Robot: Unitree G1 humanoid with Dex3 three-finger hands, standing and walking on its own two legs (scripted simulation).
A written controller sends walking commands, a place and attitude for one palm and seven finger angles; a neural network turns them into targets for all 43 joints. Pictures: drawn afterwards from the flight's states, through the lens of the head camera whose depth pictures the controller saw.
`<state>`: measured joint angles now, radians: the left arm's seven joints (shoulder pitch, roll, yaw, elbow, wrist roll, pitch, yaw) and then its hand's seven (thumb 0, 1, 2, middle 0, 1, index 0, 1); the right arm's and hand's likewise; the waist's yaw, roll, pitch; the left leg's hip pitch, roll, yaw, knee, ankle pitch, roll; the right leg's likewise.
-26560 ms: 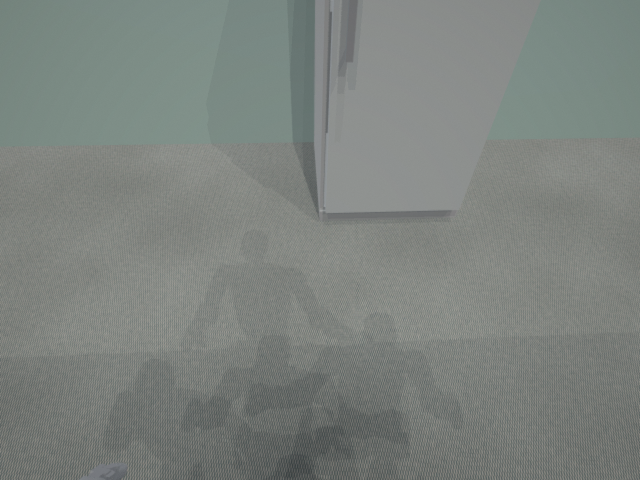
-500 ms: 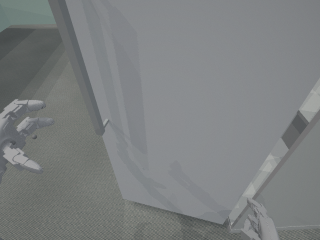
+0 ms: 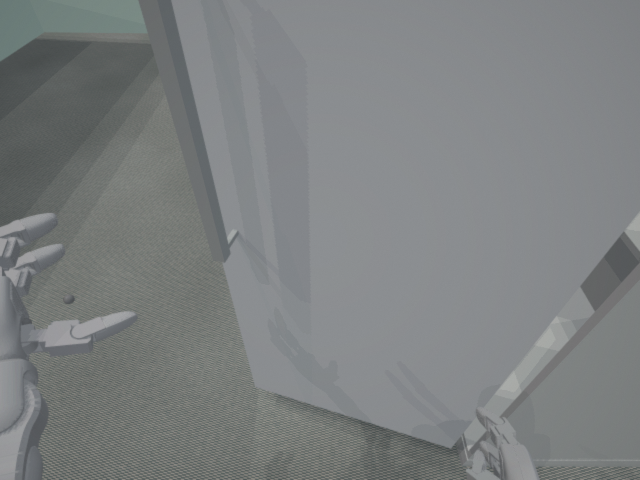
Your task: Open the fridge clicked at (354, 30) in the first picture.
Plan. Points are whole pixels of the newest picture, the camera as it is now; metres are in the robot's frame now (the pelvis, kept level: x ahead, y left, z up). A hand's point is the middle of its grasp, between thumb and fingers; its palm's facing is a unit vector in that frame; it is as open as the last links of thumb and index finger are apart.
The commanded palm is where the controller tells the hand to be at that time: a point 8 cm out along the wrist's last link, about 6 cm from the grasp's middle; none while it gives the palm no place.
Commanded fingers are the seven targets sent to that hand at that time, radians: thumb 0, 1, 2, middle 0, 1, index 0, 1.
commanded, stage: draw the hand back to the body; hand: left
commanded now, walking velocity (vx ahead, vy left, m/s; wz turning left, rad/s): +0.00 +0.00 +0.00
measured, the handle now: (198, 123) +0.46 +0.23 +0.22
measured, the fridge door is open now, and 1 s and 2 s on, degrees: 73 73 73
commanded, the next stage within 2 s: step back with the hand held close in 0.80 s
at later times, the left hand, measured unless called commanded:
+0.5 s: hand (87, 320) +0.20 +0.26 +0.16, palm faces +0.50 -0.80 -0.34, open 8.1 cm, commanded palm +0.16 +0.29 +0.17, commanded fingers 0.00 0.90 0.90 -0.20 -0.30 -0.20 -0.30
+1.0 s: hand (86, 319) +0.20 +0.26 +0.16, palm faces +0.50 -0.79 -0.35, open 7.4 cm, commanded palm +0.15 +0.29 +0.17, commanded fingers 0.00 0.90 0.90 -0.20 -0.30 -0.20 -0.30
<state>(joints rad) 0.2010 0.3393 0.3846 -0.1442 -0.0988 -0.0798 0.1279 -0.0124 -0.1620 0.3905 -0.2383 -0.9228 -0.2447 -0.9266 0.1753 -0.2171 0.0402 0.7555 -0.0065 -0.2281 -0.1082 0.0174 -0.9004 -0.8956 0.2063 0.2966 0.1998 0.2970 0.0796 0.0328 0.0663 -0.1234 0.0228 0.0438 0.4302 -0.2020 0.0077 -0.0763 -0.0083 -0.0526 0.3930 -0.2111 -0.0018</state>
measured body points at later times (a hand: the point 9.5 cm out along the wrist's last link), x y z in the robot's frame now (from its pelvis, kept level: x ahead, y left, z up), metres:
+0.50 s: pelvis +0.02 -0.01 +0.00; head -0.01 -0.02 +0.45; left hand +0.17 +0.30 +0.17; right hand +0.21 -0.24 -0.08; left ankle +0.03 +0.11 -0.74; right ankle +0.01 -0.12 -0.74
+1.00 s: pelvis +0.00 -0.01 +0.00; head -0.02 -0.03 +0.45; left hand +0.17 +0.30 +0.18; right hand +0.19 -0.24 -0.09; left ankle +0.03 +0.11 -0.74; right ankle +0.01 -0.12 -0.74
